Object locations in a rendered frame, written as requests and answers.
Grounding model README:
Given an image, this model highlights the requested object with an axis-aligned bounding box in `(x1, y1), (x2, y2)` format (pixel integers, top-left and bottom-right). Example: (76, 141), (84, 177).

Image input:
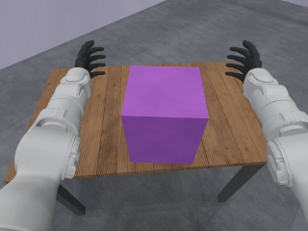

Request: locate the robot left forearm
(14, 67), (92, 172)

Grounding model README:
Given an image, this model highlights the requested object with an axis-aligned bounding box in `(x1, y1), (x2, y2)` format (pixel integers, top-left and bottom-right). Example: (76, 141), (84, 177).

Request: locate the robot right upper arm
(266, 132), (308, 224)

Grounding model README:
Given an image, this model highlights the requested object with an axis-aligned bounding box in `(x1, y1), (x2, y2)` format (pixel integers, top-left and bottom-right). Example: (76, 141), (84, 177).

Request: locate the table
(4, 61), (268, 216)

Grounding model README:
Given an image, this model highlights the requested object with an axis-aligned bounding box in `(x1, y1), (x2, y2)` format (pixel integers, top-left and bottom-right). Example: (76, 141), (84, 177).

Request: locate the robot right forearm
(243, 67), (308, 142)

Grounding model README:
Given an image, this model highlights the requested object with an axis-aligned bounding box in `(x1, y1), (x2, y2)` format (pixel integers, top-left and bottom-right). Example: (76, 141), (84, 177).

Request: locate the robot left upper arm
(0, 126), (81, 231)

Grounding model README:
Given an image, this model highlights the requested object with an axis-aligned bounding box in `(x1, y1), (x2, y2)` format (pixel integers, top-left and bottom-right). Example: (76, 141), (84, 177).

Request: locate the left robot hand
(74, 40), (106, 78)

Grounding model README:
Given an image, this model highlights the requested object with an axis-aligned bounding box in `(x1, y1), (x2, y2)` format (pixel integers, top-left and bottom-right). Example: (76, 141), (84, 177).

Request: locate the carton
(120, 65), (209, 165)

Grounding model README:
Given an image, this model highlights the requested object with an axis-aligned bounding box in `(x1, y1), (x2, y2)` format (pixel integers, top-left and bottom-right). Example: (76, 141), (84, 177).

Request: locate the right robot hand
(224, 40), (262, 83)

